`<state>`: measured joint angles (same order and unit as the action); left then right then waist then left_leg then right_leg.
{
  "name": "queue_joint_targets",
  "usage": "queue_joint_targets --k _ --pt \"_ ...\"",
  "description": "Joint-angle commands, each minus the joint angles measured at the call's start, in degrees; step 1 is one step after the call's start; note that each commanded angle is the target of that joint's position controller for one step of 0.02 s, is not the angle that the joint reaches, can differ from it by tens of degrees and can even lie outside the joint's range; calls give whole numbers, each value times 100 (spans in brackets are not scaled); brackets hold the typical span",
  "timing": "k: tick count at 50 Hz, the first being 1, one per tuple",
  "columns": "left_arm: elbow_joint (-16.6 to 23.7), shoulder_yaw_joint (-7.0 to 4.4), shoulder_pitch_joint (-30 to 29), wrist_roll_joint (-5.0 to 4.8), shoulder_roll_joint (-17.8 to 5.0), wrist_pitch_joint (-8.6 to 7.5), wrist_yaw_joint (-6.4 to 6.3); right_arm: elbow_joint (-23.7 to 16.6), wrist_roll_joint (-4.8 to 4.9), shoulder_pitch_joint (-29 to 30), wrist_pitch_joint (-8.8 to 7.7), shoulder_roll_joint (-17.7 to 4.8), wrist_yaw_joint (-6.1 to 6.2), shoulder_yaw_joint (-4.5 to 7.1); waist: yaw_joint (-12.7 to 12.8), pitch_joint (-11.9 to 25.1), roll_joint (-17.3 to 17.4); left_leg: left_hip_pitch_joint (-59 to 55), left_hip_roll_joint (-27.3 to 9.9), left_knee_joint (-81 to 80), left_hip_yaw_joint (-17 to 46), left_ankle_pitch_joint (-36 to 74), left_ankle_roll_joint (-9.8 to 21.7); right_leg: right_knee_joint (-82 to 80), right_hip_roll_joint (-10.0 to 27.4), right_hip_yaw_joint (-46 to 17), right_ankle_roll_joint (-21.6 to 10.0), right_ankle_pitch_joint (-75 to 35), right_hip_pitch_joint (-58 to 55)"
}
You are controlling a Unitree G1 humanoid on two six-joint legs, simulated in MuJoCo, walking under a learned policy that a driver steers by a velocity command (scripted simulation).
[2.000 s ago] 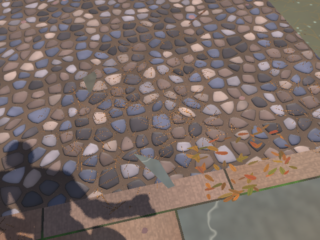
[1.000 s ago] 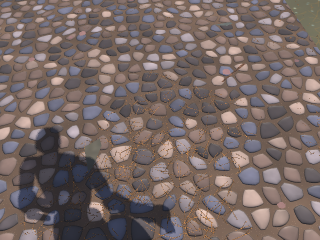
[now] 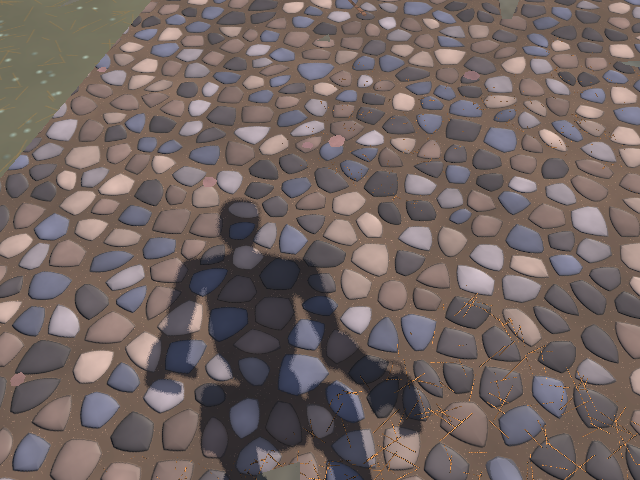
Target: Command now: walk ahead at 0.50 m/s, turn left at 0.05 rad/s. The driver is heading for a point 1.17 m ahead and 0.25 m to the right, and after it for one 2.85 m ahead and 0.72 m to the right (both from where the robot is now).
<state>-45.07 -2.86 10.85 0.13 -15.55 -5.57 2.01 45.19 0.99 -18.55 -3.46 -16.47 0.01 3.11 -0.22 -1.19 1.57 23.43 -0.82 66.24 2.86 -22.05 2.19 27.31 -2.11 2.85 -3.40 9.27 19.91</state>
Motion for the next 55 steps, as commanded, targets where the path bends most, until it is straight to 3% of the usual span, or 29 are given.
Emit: queue_joint_targets --k 1,4,9,14,17,18,19,20,21,22,23,24,25,26,30,36,40,42,44,45,46,47,48,49,50,51,52,53,55 --pt "213 -115 147 42 -585 -63 -19 -451 -22 23 -57 -501 18 161 -4 256 -682 1209 -627 -163 191 547 -65 -1714 1505 -1937 -1005 -69 -1076" --pt "80 -165 250 -1 -782 -106 -66 -540 -76 292 -4 -375 53 124 -27 99 -578 1452 -722 -807 87 1079 -249 -1958 1465 -1416 -1103 -854 -918" --pt "-110 -191 617 -78 -919 -17 -152 -729 -68 1230 -102 -162 -24 31 298 -54 -469 1283 -552 -2662 -155 2611 -305 -1996 1160 -684 -828 -1258 -1111" --pt "-380 -221 1114 -135 -1022 128 -174 -991 4 1973 -176 -205 -177 16 537 -253 -492 1384 -354 -3503 -206 2526 -167 -1690 1518 -794 -783 -1249 -1936" --pt "-440 -272 1039 -152 -1136 225 -222 -1005 -8 1785 -212 -390 -242 74 285 -105 -620 976 -209 -3751 -264 1878 69 -1191 1703 -850 -627 -2125 -2377" --pt "-425 -281 907 -159 -1179 252 -236 -896 -29 1360 -219 -513 -231 143 3 157 -658 312 -38 -3884 -427 1809 186 -692 1598 -726 -533 -3014 -2363" --pt "-406 -235 862 -137 -1063 276 -247 -635 -51 523 -214 -765 -188 279 -397 707 -550 -916 62 -3942 -527 1952 363 290 1305 -495 -380 -3507 -2082" --pt "-266 -107 890 -7 -780 260 -259 -444 -116 -506 -192 -1172 -123 399 -764 1581 -10 -2697 -871 -3667 477 2234 729 1985 981 -250 -166 -2181 -965" --pt "-177 102 1641 -8 -91 125 -200 -323 -124 -750 -166 -1631 -131 485 -358 2251 1543 -4619 -2132 -4208 3211 1152 1696 3990 -108 -255 199 1685 1402" --pt "-294 -11 1346 -141 -649 11 -154 -365 -60 -807 -148 -1023 -125 343 -649 2277 1081 -4617 -2167 -4687 3754 291 1639 4691 79 -1022 158 2427 2124" --pt "-115 -101 788 -291 -949 -50 -124 -407 -75 -404 -154 -814 -95 261 -646 1362 734 -3884 -2006 -4814 2862 387 1359 4807 347 -987 91 1993 2490" --pt "-49 -94 472 -278 -899 -57 -142 -447 -106 -25 -156 -702 -80 219 -484 908 301 -3087 -1793 -4950 2173 824 1193 4563 634 -843 96 1470 2346" --pt "-30 -118 332 -195 -849 -23 -158 -445 -135 267 -173 -534 -91 173 -321 525 194 -2407 -1598 -5160 1687 1229 1109 4214 795 -818 138 1137 2163" --pt "-75 -146 471 -179 -796 58 -164 -441 -179 444 -216 -404 -96 134 -119 416 320 -1969 -1458 -5363 1305 1473 1025 4025 939 -884 164 886 1808" --pt "-77 -123 538 -173 -468 310 -208 -242 -190 545 -360 -514 -83 200 86 94 235 -1367 -1407 -5899 377 2115 1040 3552 994 -968 339 302 1738" --pt "206 -87 -329 -117 -300 263 -78 -18 -173 421 -316 -681 38 238 -174 -170 116 -1630 -1146 -6028 -846 2580 736 1722 852 -609 354 -1446 1799" --pt "569 -34 -1017 -119 -216 262 50 214 -88 8 -176 -820 76 295 -451 -395 29 -2453 -1417 -5817 -1102 2842 682 1018 781 -318 193 -1282 2071" --pt "740 -52 -1162 -125 -264 269 122 277 -36 -43 -71 -891 89 328 -425 -411 86 -2894 -1561 -5505 -1192 3431 608 858 693 -154 56 -784 2144" --pt "819 -134 -959 -127 -417 288 171 242 -6 97 21 -1042 136 372 -195 -154 285 -3099 -1588 -4848 -1357 5213 473 831 387 172 -152 -183 1607" --pt "775 -215 -588 -131 -554 306 173 214 4 162 72 -1119 169 393 40 112 403 -3106 -1558 -4240 -1428 6144 398 869 163 339 -279 110 1069" --pt "610 -357 159 -148 -786 313 148 185 13 265 123 -1148 196 392 477 504 367 -2852 -1407 -3223 -1555 6479 265 627 -83 420 -457 17 63" --pt "373 -562 1130 -150 -1186 344 52 122 -14 279 108 -1071 225 346 943 1012 88 -1822 -1170 -1755 -1609 5524 29 343 -8 -56 -718 -262 -1613" --pt "314 -705 1391 -179 -1846 371 -58 -162 -232 -139 -20 -324 154 118 536 1462 -1365 721 -265 371 -1480 960 -353 168 1458 -2808 -1589 69 -3663" --pt "506 -610 1428 -139 -1715 287 -29 -262 -124 0 -281 -337 59 36 572 2354 -1231 1820 410 1404 -76 -1309 -376 -795 2198 -5194 -2260 649 -4473" --pt "476 -491 1321 -92 -1293 232 -13 -417 113 656 -434 -718 -24 142 780 1778 -771 2395 39 1474 301 -858 -240 -971 2006 -4404 -1886 485 -4185" --pt "493 -439 1029 -120 -1098 193 -20 -482 128 855 -516 -692 -33 116 607 1140 -527 2388 -213 1027 229 -343 -135 -962 1752 -3558 -1651 100 -3368" --pt "568 -387 613 -129 -929 189 -30 -418 -10 872 -531 -676 12 137 330 738 -187 2052 -429 491 193 -4 -152 -1008 1503 -2970 -1453 -390 -2491" --pt "675 -319 323 -87 -739 190 -49 -384 -105 821 -476 -758 39 194 122 529 -240 1619 -562 122 190 218 -197 -1136 1320 -2578 -1369 -912 -1831" --pt "783 -318 179 -51 -753 181 -94 -400 -156 664 -328 -673 30 206 -84 457 -370 1195 -597 -274 145 416 -351 -1358 1177 -2346 -1410 -1369 -1189"
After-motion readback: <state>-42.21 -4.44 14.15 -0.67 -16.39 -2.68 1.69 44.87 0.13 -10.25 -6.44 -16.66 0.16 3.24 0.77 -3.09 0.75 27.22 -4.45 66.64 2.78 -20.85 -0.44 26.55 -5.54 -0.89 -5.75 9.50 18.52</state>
